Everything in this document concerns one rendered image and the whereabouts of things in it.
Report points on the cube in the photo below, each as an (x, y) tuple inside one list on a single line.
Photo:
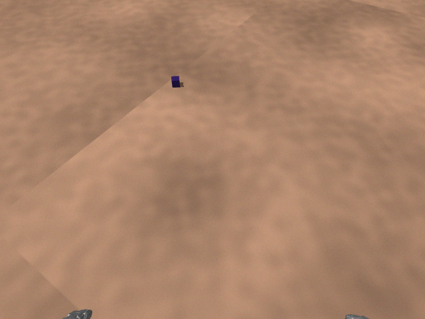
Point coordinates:
[(175, 81)]

